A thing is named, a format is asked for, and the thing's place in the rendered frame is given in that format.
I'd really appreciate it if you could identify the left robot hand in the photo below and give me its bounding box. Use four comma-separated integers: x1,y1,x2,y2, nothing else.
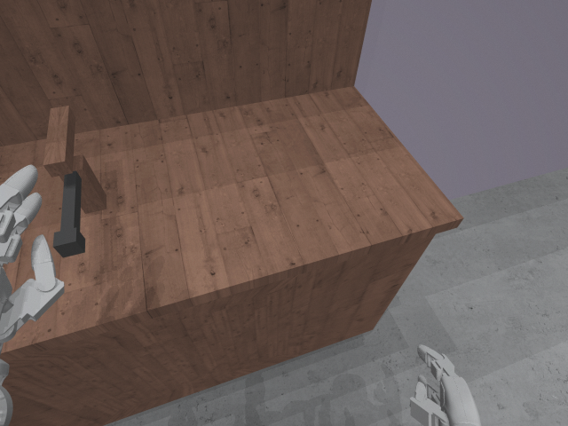
0,165,65,355

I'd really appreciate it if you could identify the right robot hand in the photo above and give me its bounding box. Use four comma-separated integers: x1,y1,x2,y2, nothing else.
410,344,481,426

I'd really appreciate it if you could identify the counter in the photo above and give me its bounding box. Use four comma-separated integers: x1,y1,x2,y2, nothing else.
0,0,464,426

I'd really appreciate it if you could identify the tap lever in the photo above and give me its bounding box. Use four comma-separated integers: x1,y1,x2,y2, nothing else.
53,171,85,257

